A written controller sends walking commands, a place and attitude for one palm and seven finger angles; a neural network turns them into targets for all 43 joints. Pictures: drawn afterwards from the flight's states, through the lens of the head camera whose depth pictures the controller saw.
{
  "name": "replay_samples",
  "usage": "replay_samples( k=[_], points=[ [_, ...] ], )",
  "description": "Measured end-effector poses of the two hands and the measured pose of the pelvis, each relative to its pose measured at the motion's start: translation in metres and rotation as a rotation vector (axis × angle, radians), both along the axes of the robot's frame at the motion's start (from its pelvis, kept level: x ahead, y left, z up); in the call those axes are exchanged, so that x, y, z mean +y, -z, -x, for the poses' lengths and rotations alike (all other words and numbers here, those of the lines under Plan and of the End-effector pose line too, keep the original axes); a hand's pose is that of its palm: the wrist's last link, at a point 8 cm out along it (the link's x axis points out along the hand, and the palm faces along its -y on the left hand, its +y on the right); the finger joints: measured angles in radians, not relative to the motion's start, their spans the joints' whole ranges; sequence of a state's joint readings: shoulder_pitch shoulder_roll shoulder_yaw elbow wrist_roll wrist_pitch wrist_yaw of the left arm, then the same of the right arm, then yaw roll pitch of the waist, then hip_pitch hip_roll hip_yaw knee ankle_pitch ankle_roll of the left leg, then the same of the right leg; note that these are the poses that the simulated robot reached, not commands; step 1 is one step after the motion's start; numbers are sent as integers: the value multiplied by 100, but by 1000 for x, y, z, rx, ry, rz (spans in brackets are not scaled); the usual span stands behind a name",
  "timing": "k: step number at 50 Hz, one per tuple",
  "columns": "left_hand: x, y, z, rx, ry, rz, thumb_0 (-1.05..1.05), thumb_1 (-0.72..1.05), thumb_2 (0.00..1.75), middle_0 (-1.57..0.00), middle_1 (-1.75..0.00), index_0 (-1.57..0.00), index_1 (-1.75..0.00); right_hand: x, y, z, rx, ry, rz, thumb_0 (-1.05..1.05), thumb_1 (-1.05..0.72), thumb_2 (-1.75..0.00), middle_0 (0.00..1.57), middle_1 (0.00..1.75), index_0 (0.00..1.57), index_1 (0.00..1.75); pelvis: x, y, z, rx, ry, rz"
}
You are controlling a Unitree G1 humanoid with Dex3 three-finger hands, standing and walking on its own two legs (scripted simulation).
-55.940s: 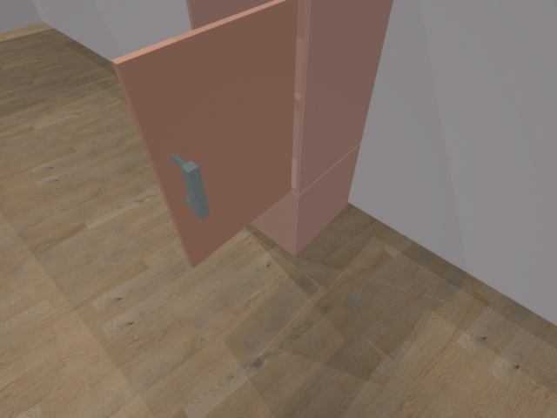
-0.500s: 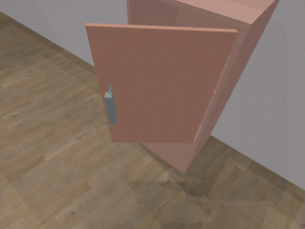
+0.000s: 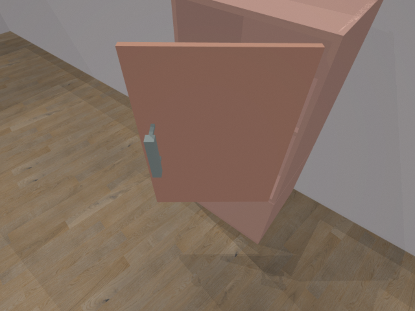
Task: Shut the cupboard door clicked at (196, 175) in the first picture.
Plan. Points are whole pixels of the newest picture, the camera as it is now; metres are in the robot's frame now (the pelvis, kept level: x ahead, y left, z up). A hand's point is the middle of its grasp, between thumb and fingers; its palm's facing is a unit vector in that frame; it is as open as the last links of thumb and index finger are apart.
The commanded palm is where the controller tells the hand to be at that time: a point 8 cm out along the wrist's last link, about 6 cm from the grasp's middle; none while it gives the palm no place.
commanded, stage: shuffle to correct the standing spot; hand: left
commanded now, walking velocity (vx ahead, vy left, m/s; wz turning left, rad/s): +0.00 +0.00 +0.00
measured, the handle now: (154, 151) +0.51 +0.18 -0.03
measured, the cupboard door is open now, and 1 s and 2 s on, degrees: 38 38 38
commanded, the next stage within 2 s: come to a stop and stand still in 0.38 s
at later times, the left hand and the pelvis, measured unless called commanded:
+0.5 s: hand out of the picture +0.02 +0.14 -0.19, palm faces +0.07 -0.98 -0.20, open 7.4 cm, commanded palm none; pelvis +0.05 -0.03 -0.01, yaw +3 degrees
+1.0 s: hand out of the picture +0.11 +0.13 -0.18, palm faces +0.08 -0.96 -0.26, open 7.4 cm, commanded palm none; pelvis +0.07 -0.06 -0.01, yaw +2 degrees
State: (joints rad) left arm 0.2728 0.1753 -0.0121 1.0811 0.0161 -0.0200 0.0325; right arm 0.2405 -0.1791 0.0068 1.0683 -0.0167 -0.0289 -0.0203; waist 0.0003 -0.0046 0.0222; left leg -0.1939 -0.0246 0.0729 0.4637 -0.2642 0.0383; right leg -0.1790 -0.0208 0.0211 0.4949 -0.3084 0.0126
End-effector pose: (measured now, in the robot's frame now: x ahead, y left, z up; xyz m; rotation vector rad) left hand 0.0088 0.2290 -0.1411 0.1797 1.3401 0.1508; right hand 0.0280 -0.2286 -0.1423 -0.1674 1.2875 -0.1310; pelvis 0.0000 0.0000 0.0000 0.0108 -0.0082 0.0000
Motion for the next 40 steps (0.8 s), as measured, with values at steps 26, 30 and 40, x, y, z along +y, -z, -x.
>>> replay_samples(
  k=[26,30,40],
  points=[
    [-40,15,1,116,-99,26,0,90,89,-20,-30,-20,-30,-27,13,-35,124,-13,11,1,-91,-90,20,30,20,30,-34,13,-55,33,-53,13],
    [-53,20,14,171,-134,60,0,90,89,-20,-30,-20,-30,-31,7,-74,86,-43,49,1,-92,-90,20,30,20,30,-32,13,-66,23,-50,27],
    [-44,10,-35,121,-115,51,0,90,89,-20,-30,-20,-30,-21,-14,-133,-90,-51,44,1,-92,-90,20,30,20,30,-28,-1,-77,-9,-28,22]
  ],
)
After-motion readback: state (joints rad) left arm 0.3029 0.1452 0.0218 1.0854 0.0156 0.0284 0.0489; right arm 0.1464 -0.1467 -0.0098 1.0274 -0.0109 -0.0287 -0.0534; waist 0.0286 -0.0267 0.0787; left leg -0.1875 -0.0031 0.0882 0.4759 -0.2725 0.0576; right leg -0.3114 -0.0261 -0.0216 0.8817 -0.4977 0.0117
